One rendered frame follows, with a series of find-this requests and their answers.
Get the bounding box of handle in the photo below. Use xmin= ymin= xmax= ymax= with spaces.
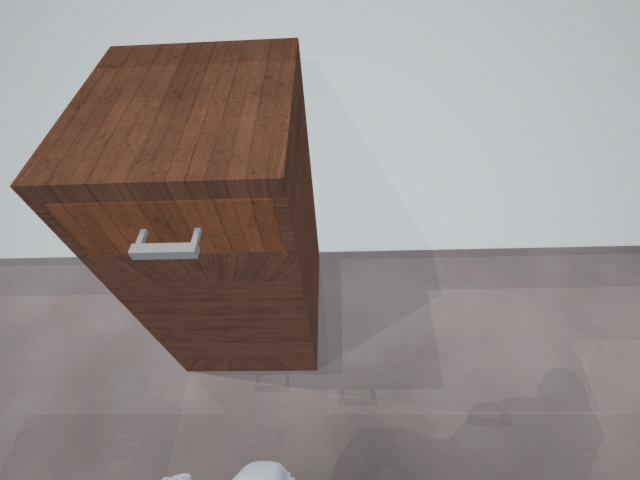
xmin=128 ymin=228 xmax=202 ymax=260

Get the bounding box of drawer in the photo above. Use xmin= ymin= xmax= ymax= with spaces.
xmin=44 ymin=198 xmax=284 ymax=255

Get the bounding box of cabinet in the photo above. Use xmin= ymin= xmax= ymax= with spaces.
xmin=10 ymin=38 xmax=319 ymax=371

